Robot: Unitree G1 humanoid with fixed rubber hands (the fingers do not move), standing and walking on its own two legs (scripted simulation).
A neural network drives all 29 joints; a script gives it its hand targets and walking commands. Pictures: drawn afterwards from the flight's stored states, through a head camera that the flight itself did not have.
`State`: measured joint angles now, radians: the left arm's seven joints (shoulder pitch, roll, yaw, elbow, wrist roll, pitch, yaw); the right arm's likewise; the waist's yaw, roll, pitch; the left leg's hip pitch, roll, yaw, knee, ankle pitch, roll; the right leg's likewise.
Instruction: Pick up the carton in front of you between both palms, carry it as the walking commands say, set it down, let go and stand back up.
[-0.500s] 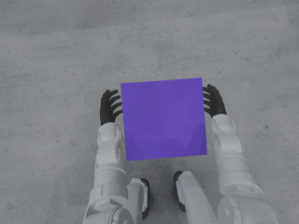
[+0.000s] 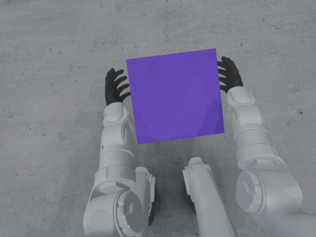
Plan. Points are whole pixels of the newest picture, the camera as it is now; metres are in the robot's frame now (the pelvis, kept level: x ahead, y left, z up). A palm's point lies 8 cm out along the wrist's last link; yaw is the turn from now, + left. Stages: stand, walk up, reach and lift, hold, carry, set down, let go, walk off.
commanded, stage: set down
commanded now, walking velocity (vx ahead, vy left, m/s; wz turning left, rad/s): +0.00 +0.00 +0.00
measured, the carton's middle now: (171, 98) +0.47 -0.05 -0.18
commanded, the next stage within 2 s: none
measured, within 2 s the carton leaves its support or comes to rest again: rests again in 1.46 s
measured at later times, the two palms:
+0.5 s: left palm (134, 108) +0.47 +0.07 -0.23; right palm (222, 95) +0.47 -0.22 -0.25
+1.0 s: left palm (137, 110) +0.48 +0.07 -0.31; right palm (217, 96) +0.49 -0.23 -0.32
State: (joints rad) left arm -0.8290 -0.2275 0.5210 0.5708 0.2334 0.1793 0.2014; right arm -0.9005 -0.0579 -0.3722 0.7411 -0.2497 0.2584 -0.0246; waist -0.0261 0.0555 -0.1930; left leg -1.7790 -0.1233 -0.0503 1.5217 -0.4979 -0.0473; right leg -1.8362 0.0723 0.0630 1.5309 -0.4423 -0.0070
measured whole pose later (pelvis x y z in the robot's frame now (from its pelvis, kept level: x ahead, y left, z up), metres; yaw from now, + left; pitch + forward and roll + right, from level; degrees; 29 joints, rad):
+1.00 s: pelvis -0.03 +0.00 -0.17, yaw +3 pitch +39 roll +4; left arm -1.21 -0.07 0.48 0.80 0.07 0.14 0.25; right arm -1.37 -0.35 -0.15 1.11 -0.05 0.20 0.01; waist -0.07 0.10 0.18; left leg -2.23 -0.23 -0.03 2.12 -0.59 -0.11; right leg -2.28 0.06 0.04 2.14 -0.54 -0.01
